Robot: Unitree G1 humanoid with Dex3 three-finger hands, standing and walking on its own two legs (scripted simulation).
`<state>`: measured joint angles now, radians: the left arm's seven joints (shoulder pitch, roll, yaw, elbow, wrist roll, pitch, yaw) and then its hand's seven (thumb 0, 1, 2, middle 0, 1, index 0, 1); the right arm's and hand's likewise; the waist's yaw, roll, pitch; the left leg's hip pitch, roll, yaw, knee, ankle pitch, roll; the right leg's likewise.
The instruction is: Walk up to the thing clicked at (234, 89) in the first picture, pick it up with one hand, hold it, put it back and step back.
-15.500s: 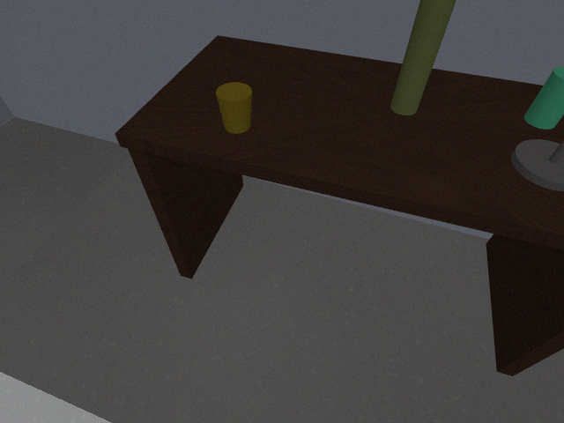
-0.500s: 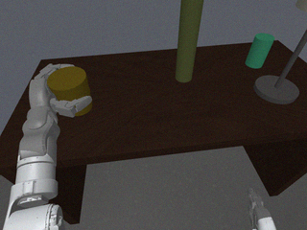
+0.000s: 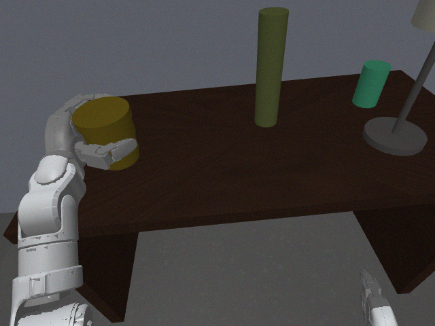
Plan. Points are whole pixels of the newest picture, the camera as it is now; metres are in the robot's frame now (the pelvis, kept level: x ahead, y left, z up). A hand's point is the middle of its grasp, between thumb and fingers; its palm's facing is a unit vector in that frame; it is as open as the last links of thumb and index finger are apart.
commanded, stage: lift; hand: left
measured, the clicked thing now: (111, 135) +0.37 +0.17 +0.22
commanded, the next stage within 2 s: hold in 0.30 s
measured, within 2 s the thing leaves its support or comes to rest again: neither
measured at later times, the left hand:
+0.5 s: hand (94, 125) +0.36 +0.18 +0.25, palm faces +0.17 -0.99 +0.00, open 11.2 cm
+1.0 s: hand (87, 120) +0.34 +0.18 +0.27, palm faces +0.15 -0.99 +0.00, open 11.2 cm
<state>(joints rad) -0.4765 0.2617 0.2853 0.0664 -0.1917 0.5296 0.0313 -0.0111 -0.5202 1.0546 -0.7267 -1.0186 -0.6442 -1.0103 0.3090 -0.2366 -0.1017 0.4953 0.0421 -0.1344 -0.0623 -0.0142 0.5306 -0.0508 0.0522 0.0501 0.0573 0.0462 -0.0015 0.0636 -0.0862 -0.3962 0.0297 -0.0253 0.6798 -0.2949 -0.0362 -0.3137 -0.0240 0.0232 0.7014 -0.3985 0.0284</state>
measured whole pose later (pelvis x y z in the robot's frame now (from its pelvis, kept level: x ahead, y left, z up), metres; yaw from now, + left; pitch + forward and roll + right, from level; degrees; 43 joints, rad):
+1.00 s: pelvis +0.00 +0.01 +0.00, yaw +0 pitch -1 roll +0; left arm -0.48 0.27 0.31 -0.17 -0.24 0.78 0.02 -0.01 -0.52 1.06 -0.73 -1.02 -0.65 -1.01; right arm 0.27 -0.24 -0.12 0.61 0.06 -0.22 -0.05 -0.01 0.51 -0.06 0.05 0.05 0.06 0.05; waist 0.03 0.08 -0.10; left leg -0.35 0.02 -0.02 0.66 -0.29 -0.02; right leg -0.26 -0.03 0.03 0.66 -0.39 0.04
